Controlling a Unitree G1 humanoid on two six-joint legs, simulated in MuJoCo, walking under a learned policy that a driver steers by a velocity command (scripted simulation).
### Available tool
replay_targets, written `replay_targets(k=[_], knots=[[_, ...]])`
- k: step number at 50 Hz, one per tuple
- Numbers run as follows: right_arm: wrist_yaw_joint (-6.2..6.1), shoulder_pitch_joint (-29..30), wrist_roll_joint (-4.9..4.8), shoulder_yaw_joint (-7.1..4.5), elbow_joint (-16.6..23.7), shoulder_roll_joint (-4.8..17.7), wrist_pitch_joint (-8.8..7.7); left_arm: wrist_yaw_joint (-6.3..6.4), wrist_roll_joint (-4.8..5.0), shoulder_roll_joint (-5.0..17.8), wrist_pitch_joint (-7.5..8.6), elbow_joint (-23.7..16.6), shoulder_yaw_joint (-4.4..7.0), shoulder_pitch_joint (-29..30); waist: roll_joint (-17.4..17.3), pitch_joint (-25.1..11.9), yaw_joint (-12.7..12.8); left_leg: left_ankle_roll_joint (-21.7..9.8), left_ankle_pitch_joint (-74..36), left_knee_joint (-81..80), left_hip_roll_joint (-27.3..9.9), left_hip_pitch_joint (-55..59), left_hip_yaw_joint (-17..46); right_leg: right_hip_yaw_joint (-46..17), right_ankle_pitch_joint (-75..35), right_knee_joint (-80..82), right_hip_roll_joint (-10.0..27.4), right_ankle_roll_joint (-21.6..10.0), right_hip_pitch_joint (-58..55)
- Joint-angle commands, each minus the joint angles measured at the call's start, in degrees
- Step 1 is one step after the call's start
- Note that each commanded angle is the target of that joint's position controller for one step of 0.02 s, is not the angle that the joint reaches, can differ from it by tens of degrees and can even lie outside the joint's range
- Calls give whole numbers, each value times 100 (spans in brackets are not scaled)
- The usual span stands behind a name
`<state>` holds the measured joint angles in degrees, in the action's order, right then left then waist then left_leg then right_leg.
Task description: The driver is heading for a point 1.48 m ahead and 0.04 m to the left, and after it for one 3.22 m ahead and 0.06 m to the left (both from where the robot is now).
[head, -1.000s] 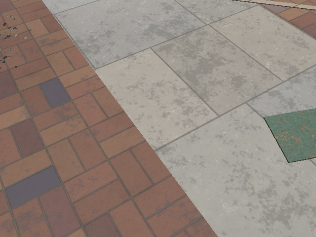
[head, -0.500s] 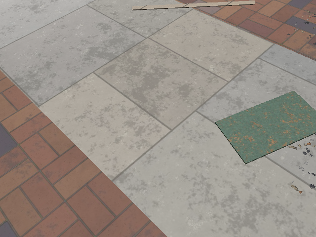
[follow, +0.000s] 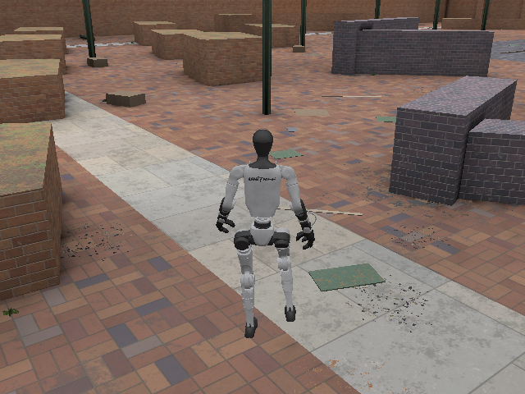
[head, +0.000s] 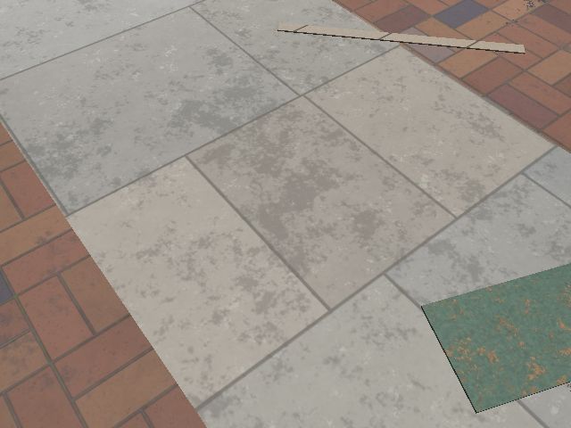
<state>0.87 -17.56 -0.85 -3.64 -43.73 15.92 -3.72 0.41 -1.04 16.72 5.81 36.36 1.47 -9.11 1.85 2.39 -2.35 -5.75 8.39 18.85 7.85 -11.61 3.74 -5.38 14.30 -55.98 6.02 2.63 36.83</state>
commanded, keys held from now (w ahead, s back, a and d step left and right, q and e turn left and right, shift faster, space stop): w+q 0.18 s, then w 0.60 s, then w+e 0.22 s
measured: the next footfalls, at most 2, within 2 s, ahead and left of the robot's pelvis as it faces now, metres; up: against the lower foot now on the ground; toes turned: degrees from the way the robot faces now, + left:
right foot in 0.20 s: +0.31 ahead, -0.15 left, +0.00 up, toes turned +11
left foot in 0.70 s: +0.51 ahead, +0.14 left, +0.00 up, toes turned +13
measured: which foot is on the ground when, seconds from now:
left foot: down 0.00-0.20, up 0.22-0.68, down 0.70-1.00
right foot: up 0.00-0.18, down 0.20-0.72, up 0.74-1.00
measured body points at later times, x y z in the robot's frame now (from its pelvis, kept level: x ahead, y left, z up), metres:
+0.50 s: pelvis +0.27 -0.06 +0.00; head +0.30 -0.06 +0.45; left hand +0.24 +0.22 -0.11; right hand +0.51 -0.26 -0.09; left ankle +0.34 +0.12 -0.68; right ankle +0.27 -0.16 -0.74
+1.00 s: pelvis +0.52 +0.06 +0.00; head +0.53 +0.07 +0.45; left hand +0.62 +0.35 -0.10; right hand +0.61 -0.21 -0.11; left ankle +0.47 +0.13 -0.74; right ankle +0.67 -0.10 -0.67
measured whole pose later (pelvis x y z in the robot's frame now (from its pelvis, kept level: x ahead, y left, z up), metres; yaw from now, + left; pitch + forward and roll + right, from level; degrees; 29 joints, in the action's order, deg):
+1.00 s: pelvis +0.52 +0.06 +0.00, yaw +9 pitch +1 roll +2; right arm 1.1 -18.5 0.8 -3.1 -47.1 15.3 -5.4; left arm -0.1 1.2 17.9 2.9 42.7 3.3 -12.0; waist 3.2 0.8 -2.6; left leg -3.8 10.8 14.2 3.7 -4.4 -5.7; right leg -5.5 4.7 -54.2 5.5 1.0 39.8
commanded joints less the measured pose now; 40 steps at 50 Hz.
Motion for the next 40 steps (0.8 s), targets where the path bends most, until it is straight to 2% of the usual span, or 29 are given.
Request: replay_targets(k=[1, 3, 6, 8, 9, 10, 11, 12, 13, 14, 15, 16, 17, 19, 22, 25, 29, 32, 33, 34, 35, 36, 37, 38, 39, 40], knots=[[-103, 414, -60, -254, 493, 990, -83, 16, -29, 261, 23, -392, 43, 163, -449, -69, 119, -908, -613, -764, -1113, -1030, 923, 308, -1194, 1286, -222, 187, -809], [-125, 77, -89, -273, 403, 1046, -23, -14, 52, 284, 62, -473, 49, 571, -511, -188, -118, -760, -334, -590, -1119, -910, 1041, 318, -1827, 1970, -467, 251, -1126], [-151, -133, -136, -269, 347, 1010, 58, -57, 157, 529, 105, -548, 158, 706, -667, -311, -118, -577, 201, -77, -1342, -320, 1580, 50, -1668, 2518, -509, 168, -1271], [-154, -93, -94, -271, 378, 986, 93, -78, 185, 676, 143, -522, 259, 481, -810, -374, 78, -429, 298, 379, -1470, -63, 1908, 41, -1153, 2688, -518, -26, -1589], [-145, -53, -69, -239, 408, 869, 106, -70, 182, 741, 162, -429, 327, 97, -833, -485, 303, -299, 242, 739, -1353, -132, 1897, 120, -997, 2862, -516, -185, -2125], [-117, -102, -13, -132, 437, 565, 86, -44, 113, 921, 191, -347, 412, -514, -677, -918, 602, -98, 179, 1675, -1072, -308, 1578, -89, -835, 2910, -153, -453, -3031], [-99, -406, 135, 28, 512, 81, 65, -8, 41, 1227, 169, -271, 470, -1327, 331, -1777, 738, 157, 1685, 3471, -615, -990, 941, -1318, -512, 2935, 966, -830, -4405], [-89, -1099, -148, 59, 631, 93, -8, -104, -7, 1608, 96, 37, 583, -1639, 2306, -1991, 362, 380, 2651, 5077, -248, -2891, 477, -4299, 1318, 3821, 1901, -1733, -5343], [-127, -892, -215, -56, 450, 681, 4, -142, 68, 999, 99, -107, 463, -1388, 1174, -1370, 552, 452, 2202, 5677, -565, -3364, 751, -4260, 2232, 4092, 1668, -1624, -4958], [-123, -235, -156, -109, 548, 875, 21, -122, 86, 716, 73, -110, 380, -1153, 592, -773, 653, 457, 1654, 5749, -735, -3448, 608, -3171, 1760, 4037, 1407, -1421, -4409], [-134, 118, -61, -91, 626, 797, 28, -128, 31, 640, 57, -122, 338, -913, 147, -518, 579, 468, 1293, 5560, -897, -3236, 483, -2446, 826, 4042, 1135, -1357, -3836], [-123, 330, 6, -96, 704, 716, 12, -126, 19, 545, 48, -61, 308, -773, 145, -285, 498, 469, 1065, 5210, -1034, -3168, 474, -1969, 134, 4116, 924, -1387, -3482], [-92, 327, -4, -88, 724, 624, 12, -114, 0, 492, 62, -24, 284, -720, 321, -236, 380, 466, 928, 4946, -1159, -2901, 422, -1597, -303, 4225, 765, -1343, -3228], [-56, 260, 1, -41, 676, 448, 38, -119, 69, 447, 98, 108, 278, -784, 444, -298, 299, 510, 866, 4509, -1206, -2705, 210, -1207, -871, 4385, 648, -1433, -3123], [-25, 737, 65, 63, 803, 259, 26, -97, 144, 689, 83, 281, 349, -921, 276, -171, 382, 596, 469, 3469, -1308, -2819, 33, -834, -1360, 4625, 710, -1573, -3116], [39, 1261, 41, 135, 866, 169, -34, -75, 174, 850, 12, 422, 380, -1027, 258, -96, 554, 619, -365, 2325, -1253, -2490, -138, -368, -1434, 4720, 579, -1475, -3061], [115, 1860, -24, 129, 1010, 258, -87, -79, 240, 968, -70, 678, 396, -1384, 289, 31, 738, 569, -800, 1515, -1075, -2077, -288, -191, -1476, 4645, 671, -1373, -3205], [174, 1979, -36, 81, 1101, 399, -128, -49, 270, 1054, -159, 815, 425, -1446, 339, 65, 620, 338, -430, 1150, -1005, -1890, -307, -220, -1863, 4388, 873, -1244, -3610], [175, 1778, -22, 37, 1057, 484, -140, -33, 273, 1103, -192, 832, 436, -1384, 355, -54, 453, 242, -342, 1005, -915, -1509, -394, -146, -2404, 4124, 856, -1170, -3668], [150, 1295, 10, -48, 911, 621, -138, -15, 283, 1101, -217, 835, 427, -1302, 298, -351, 153, 112, -394, 795, -772, -731, -536, 76, -3225, 3530, 683, -1044, -3594], [95, 472, 33, -185, 665, 884, -124, 1, 245, 961, -224, 822, 367, -1321, 184, -893, -209, -61, -454, 804, -817, 511, -487, 330, -3458, 2510, 399, -878, -3184], [17, -590, 95, -308, 496, 1356, -85, 22, 65, 614, -200, 629, 212, -1303, -632, -1767, -575, -474, -608, 946, -2059, 2176, 946, 615, -1681, 608, 27, -622, -1970], [53, -664, 96, -332, 429, 1622, -59, 2, 135, 124, -94, 540, 77, -1929, -1971, -2230, -173, -1275, 762, 220, -3015, 3410, 3456, 383, 1836, -1018, -871, -346, 36], [62, -544, 9, -203, 451, 1090, -58, -30, 253, 735, -15, 593, 213, -1518, -1271, -1739, -380, -1123, 1534, -132, -2873, 3028, 3511, -123, 1838, -1584, -551, -372, 693], [58, -211, -6, -132, 469, 905, -68, -61, 337, 899, 28, 446, 271, -1047, -1031, -1048, -294, -938, 1313, -236, -2690, 2373, 2729, 4, 1270, -1556, -300, -432, 922], [67, 143, 41, -87, 501, 768, -80, -42, 298, 823, 22, 450, 256, -865, -608, -715, -122, -825, 722, -362, -2478, 1688, 2126, 98, 772, -1348, -70, -408, 698]])
Keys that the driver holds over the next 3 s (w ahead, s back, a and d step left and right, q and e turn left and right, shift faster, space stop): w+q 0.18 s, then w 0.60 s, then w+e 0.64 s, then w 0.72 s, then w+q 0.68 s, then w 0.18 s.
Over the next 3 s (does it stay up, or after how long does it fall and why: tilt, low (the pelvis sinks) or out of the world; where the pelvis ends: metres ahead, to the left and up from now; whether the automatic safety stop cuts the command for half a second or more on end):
stays up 1.60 0.02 0.00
